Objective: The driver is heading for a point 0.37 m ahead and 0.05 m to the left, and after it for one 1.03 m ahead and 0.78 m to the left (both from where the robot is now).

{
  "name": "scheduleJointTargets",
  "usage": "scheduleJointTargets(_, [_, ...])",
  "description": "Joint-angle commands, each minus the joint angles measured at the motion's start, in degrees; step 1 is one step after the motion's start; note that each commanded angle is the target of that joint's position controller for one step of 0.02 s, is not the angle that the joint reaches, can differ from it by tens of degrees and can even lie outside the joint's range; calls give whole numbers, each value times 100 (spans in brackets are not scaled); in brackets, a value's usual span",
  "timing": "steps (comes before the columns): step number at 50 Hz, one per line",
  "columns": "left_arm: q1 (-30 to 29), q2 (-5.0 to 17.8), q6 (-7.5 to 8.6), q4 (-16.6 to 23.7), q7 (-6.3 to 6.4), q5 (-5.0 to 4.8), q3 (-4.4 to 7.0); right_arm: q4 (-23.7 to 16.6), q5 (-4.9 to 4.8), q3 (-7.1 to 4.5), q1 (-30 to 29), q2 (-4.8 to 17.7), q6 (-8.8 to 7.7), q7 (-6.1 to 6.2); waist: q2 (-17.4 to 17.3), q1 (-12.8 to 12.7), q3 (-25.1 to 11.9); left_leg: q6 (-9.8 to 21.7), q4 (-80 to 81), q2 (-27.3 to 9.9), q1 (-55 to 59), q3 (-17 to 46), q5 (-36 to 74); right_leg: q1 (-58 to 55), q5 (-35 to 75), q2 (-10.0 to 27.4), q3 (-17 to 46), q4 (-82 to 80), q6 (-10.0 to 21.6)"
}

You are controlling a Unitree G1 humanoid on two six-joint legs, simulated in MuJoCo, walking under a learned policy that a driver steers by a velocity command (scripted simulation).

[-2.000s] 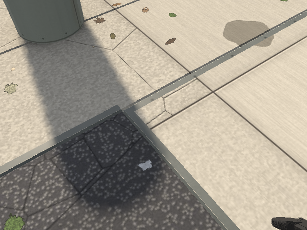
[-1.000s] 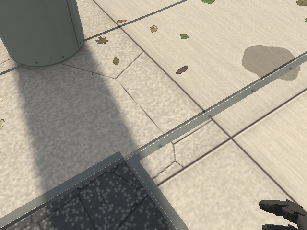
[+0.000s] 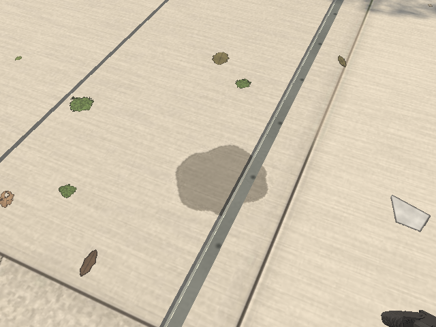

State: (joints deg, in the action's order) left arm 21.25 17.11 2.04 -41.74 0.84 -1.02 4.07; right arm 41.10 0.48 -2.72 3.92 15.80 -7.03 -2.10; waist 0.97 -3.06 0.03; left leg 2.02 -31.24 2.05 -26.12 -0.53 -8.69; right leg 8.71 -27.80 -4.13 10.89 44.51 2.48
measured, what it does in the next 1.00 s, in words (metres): walks ahead, turning left: right foot, then left foot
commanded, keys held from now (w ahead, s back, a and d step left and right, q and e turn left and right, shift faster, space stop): w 0.26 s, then q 0.74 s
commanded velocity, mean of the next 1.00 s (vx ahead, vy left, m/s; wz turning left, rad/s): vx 0.24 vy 0.00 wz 0.25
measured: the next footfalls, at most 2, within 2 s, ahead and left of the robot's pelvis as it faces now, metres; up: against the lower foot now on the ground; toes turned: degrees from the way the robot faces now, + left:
right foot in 0.44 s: +0.41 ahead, -0.13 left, +0.00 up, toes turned +3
left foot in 0.84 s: +0.34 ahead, +0.12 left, +0.00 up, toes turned +18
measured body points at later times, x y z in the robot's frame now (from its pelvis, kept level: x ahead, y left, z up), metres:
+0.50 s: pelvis +0.25 -0.02 +0.00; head +0.30 -0.03 +0.45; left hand +0.50 +0.21 -0.06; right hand +0.26 -0.30 -0.13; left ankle +0.11 +0.11 -0.68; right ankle +0.37 -0.13 -0.72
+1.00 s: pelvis +0.30 +0.02 +0.02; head +0.32 +0.06 +0.46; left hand +0.36 +0.34 -0.10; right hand +0.52 -0.22 -0.06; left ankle +0.30 +0.11 -0.72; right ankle +0.35 -0.13 -0.64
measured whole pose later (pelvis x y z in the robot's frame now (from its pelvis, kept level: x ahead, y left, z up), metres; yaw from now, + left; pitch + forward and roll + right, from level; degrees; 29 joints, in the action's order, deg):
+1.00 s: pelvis +0.30 +0.02 +0.02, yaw +20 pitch +2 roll -3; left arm 4.7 18.1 -1.4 -44.3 2.5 0.5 5.3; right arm 37.7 0.3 -3.6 13.2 17.0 1.5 0.9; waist 1.8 0.9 2.4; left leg 3.0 -30.3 0.6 -19.3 2.0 -12.7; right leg 31.8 -23.9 0.4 0.3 62.2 -2.7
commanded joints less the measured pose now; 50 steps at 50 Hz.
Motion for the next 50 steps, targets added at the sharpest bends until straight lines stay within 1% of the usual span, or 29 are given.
scheduleJointTargets(1, [166, 735, 174, 471, 9, -140, 72, 133, -159, -338, 1736, 955, 14, 0, -1092, 822, -967, 1408, 1582, -2332, 4028, 4228, -2366, 3705, -176, 185, 76, 3126, -89])
scheduleJointTargets(2, [-398, 775, 180, 600, 8, -83, 73, 59, -104, -267, 1390, 780, 68, 29, -628, 784, -460, 1184, 1603, -2096, 3310, 3407, -2035, 3700, 283, 447, -183, 3049, -62])
scheduleJointTargets(3, [-694, 686, 200, 685, -8, 18, 58, 48, -48, -205, 1148, 655, 103, 38, -430, 658, -67, 1136, 1743, -1847, 2621, 2831, -1438, 3588, 631, 646, -343, 2704, -63])
scheduleJointTargets(4, [-722, 609, 208, 699, -26, 73, 71, 44, -2, -157, 1003, 546, 100, 52, -507, 498, 42, 1069, 1860, -1642, 2217, 2449, -939, 3328, 912, 847, -379, 2331, -67])
scheduleJointTargets(7, [-558, 321, 183, 635, -61, 58, 12, 138, -38, -141, 1045, 563, 63, 81, -698, 345, -22, 1105, 2108, -1392, 1851, 1741, 152, 2959, 1184, 988, -608, 1754, -162])
scheduleJointTargets(12, [-1415, 78, 241, 851, -96, 87, -114, 354, -125, -200, 1348, 876, 122, 152, -502, 584, 93, 1027, 2270, -1242, 1906, 918, 1181, 2951, 2487, 990, -858, 4, -320])
scheduleJointTargets(16, [-2118, 29, 344, 1022, -203, 86, -127, 614, -162, -170, 1843, 892, 268, 193, -493, 814, 221, 847, 1865, -1129, 1935, 721, 2203, 2315, 3243, 596, -1037, -1120, -337])
scheduleJointTargets(18, [-2208, 111, 398, 1060, -264, 104, -82, 683, -172, -178, 1959, 926, 368, 232, -580, 766, 124, 731, 1453, -1185, 2216, 872, 2524, 2098, 3192, 440, -952, -1456, -252])
scheduleJointTargets(20, [-1833, 326, 431, 955, -264, 158, 15, 624, -189, -219, 1763, 1032, 428, 281, -690, 462, -100, 530, 888, -1171, 2335, 1070, 2722, 1481, 3164, 355, -874, -1825, -88])
scheduleJointTargets(21, [-1343, 478, 443, 805, -224, 207, 88, 540, -200, -223, 1588, 1037, 432, 295, -653, 168, -362, 364, 360, -967, 2154, 1001, 2930, 679, 3646, 354, -950, -2122, 57])
scheduleJointTargets(22, [-803, 824, 449, 726, -156, 291, 180, 380, -118, -166, 1535, 852, 394, 290, -337, -44, -944, 120, -630, -608, 1510, 846, 2093, -607, 5353, 948, -590, -1847, 308])
scheduleJointTargets(23, [-305, 1190, 353, 747, -70, 435, 243, 308, -16, 0, 2147, 299, 336, 258, 982, 2, -1877, -295, -2681, 11, -341, 521, -1166, -2759, 7692, 2647, 797, -1214, 1142])
scheduleJointTargets(24, [-217, 919, 226, 798, -84, 296, 174, 383, -134, 24, 2616, 487, 344, 242, 1559, -52, -2902, -422, -3899, 111, -833, 765, -3455, -3165, 7419, 3294, 1675, -1282, 1675])
scheduleJointTargets(25, [-410, 677, 113, 837, -79, 220, 121, 376, -241, -153, 2312, 977, 423, 253, 915, -109, -2515, -496, -4331, -174, -1054, 852, -3131, -2558, 6303, 2917, 1268, -1567, 1511])
scheduleJointTargets(26, [-759, 505, 51, 819, -45, 165, 64, 247, -270, -179, 1857, 935, 521, 294, 678, 6, -1800, -562, -4340, -340, -1359, 595, -2754, -1903, 5416, 2613, 809, -1794, 1315])
scheduleJointTargets(27, [-1104, 347, 20, 757, -38, 133, 5, 242, -224, -189, 1740, 822, 657, 339, 510, 173, -1194, -660, -4123, -499, -1295, 493, -2481, -1037, 4760, 2364, 397, -2109, 1219])
scheduleJointTargets(29, [-1667, 426, 13, 691, -55, 244, 39, 214, -172, -192, 1907, 595, 945, 430, 764, 537, -633, -769, -3740, -593, -413, 287, -2018, 560, 3572, 2068, -204, -2746, 1105])
scheduleJointTargets(31, [-1955, 475, 52, 660, -48, 287, 78, 135, -123, -200, 1950, 474, 1051, 458, 818, 656, -494, -752, -3326, -595, -21, 146, -1659, 1090, 3233, 2035, -631, -3003, 1139])
scheduleJointTargets(37, [-1943, 742, -28, 389, 62, 148, 183, -300, -87, -219, 1202, 586, 1073, 264, 641, 468, -634, -416, -1773, -715, 504, 15, -850, 762, 2770, 2306, -1046, -2950, 1072])
scheduleJointTargets(39, [-1908, 828, -93, 293, 55, 73, 212, -389, -88, -263, 1132, 665, 1098, 206, 625, 476, -564, -268, -1286, -645, 687, -116, -886, 618, 2450, 2370, -1095, -2776, 927])
scheduleJointTargets(41, [-1873, 777, -164, 176, 60, -17, 209, -339, -54, -323, 1315, 692, 1084, 181, 450, 593, -511, -18, -371, -402, 1251, -318, -460, 728, 1843, 2155, -1361, -2253, 547])
scheduleJointTargets(42, [-1629, 586, -209, 41, 52, -5, 173, -306, -13, -395, 1476, 859, 1070, 213, 25, 596, -361, 192, 219, -405, 1565, -23, -30, 1031, 1294, 1862, -1631, -1593, 172])
scheduleJointTargets(43, [-1375, 269, -242, 67, 23, 186, 96, -439, -9, -545, 1510, 1517, 1041, 329, -1707, 363, -196, 736, 986, -1707, 2036, 1869, 1653, 2133, -19, 1055, -2315, 203, -475])
scheduleJointTargets(44, [-1898, 415, -245, 353, 87, 231, 123, -650, 137, -555, 1369, 1811, 944, 309, -2068, 573, -115, 1729, 1405, -2404, 1700, 3160, 1661, 3046, -1100, 358, -1514, 1469, -644])
scheduleJointTargets(45, [-2136, 604, -254, 361, 121, 168, 188, -654, 194, -498, 1344, 1578, 813, 260, -1400, 679, -255, 1719, 1478, -2199, 1643, 2862, 1266, 3121, -845, 449, -956, 2081, -549])
scheduleJointTargets(46, [-2015, 618, -269, 310, 145, 103, 220, -666, 121, -462, 1098, 1443, 722, 264, -1134, 494, -246, 1408, 1400, -1927, 1646, 2449, 1005, 3159, -304, 535, -802, 2157, -458])
scheduleJointTargets(47, [-1858, 622, -286, 161, 193, 136, 250, -722, 3, -417, 813, 1247, 707, 287, -808, 362, -316, 1112, 1305, -1692, 1701, 2176, 794, 3144, 105, 608, -734, 2083, -457])
scheduleJointTargets(48, [-1802, 660, -290, 120, 222, 181, 273, -770, -69, -367, 619, 1124, 723, 325, -843, 295, -356, 999, 1251, -1586, 1654, 2013, 1006, 3044, 383, 603, -728, 2070, -499])
scheduleJointTargets(50, [-1704, 575, -251, 90, 191, 148, 267, -840, -40, -308, 627, 1001, 751, 390, -848, 238, -597, 997, 1161, -1410, 1704, 1850, 1529, 2757, 705, 480, -731, 2125, -579])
